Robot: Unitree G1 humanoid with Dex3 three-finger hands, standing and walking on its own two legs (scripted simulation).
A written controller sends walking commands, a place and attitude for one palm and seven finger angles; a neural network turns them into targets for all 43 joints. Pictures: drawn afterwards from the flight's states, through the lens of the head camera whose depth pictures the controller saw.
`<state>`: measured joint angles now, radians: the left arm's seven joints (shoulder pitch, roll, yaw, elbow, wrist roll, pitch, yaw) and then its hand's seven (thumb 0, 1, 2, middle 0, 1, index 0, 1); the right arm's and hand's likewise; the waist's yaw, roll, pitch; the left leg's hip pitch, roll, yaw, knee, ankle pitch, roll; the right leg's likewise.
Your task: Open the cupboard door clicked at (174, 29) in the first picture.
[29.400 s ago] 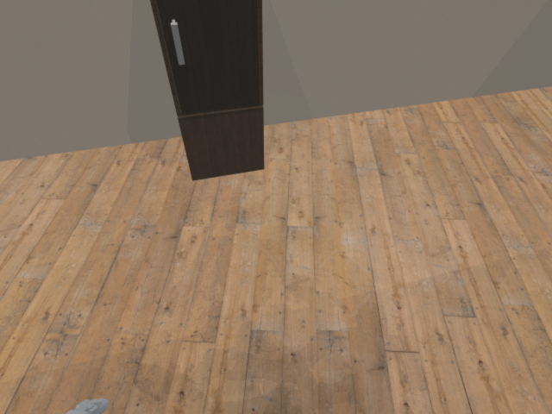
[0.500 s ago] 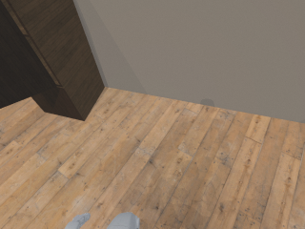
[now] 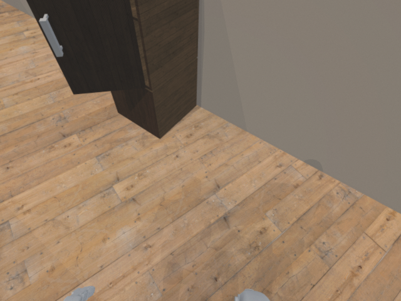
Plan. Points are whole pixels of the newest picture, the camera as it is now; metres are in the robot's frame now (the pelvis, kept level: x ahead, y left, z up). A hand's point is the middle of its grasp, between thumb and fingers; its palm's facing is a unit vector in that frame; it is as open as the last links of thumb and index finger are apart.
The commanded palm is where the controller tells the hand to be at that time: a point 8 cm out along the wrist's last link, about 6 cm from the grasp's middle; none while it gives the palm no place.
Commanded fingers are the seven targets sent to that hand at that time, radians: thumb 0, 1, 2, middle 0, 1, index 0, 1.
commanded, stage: turn to face it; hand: left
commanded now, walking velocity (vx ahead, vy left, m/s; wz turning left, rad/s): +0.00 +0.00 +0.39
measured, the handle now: (52, 35) +0.97 +0.63 -0.04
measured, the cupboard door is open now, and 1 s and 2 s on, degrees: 46 46 46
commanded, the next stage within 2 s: take the last steps up to it in 0.28 s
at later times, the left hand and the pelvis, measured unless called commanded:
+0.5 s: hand out of the picture -0.01 +0.18 -0.19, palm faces +0.28 -0.94 -0.20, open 7.3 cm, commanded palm none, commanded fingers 0.00 0.90 0.90 -0.20 -0.30 -0.20 -0.30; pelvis +0.00 -0.02 -0.01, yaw +13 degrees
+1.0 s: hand out of the picture +0.11 +0.19 -0.16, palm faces +0.34 -0.91 -0.22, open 7.4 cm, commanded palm none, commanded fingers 0.00 0.90 0.90 -0.20 -0.30 -0.20 -0.30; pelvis +0.09 +0.00 +0.00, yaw +19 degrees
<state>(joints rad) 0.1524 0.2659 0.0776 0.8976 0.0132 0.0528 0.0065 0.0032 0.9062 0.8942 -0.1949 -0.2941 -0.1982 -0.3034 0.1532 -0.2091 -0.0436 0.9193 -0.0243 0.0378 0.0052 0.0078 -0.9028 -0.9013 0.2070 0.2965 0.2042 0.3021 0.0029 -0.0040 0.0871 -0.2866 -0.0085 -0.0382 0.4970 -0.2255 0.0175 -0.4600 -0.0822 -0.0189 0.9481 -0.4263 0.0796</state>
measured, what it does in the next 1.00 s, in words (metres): steps on the spot, turning left: right foot, then left foot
